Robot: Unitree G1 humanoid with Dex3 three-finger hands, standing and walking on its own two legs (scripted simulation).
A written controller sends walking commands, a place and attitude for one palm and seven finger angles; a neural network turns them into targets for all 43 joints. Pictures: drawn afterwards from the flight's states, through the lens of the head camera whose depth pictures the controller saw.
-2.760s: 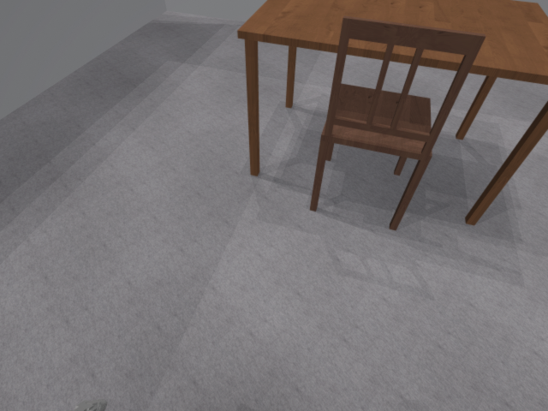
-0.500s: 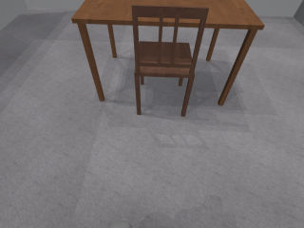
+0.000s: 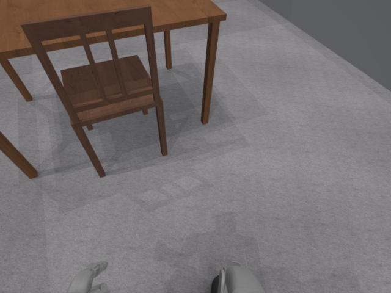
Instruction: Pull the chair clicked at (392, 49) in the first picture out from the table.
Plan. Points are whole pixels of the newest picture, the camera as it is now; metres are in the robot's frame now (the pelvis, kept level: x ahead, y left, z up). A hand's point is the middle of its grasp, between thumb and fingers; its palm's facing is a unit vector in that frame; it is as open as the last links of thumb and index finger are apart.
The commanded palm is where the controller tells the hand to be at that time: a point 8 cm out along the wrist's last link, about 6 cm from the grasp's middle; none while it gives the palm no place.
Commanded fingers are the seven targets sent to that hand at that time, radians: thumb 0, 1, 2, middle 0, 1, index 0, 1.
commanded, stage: walk to a spot facing it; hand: left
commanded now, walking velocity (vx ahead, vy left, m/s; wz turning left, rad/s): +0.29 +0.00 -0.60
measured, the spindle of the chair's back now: (94, 70) +0.87 +0.40 -0.08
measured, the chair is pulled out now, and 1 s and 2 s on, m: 0.00 0.00 0.00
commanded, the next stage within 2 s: turn to face it in 0.98 s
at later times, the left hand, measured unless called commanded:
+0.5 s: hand (130, 246) +0.25 +0.16 -0.16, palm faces -0.14 -0.96 -0.24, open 7.3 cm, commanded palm none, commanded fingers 0.00 0.90 0.90 -0.20 -0.30 -0.20 -0.30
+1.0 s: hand (158, 173) +0.46 +0.12 -0.16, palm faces -0.51 -0.83 -0.23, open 7.4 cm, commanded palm none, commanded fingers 0.00 0.90 0.90 -0.20 -0.30 -0.20 -0.30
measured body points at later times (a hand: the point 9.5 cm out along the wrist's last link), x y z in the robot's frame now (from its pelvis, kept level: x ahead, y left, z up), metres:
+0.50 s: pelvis +0.18 -0.03 +0.00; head +0.19 -0.04 +0.45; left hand +0.26 +0.21 -0.14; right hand +0.25 -0.29 -0.13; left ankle +0.29 +0.11 -0.68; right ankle +0.16 -0.10 -0.74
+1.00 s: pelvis +0.28 -0.02 +0.00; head +0.31 -0.02 +0.45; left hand +0.49 +0.16 -0.14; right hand +0.17 -0.25 -0.14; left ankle +0.32 +0.08 -0.74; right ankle +0.23 -0.16 -0.68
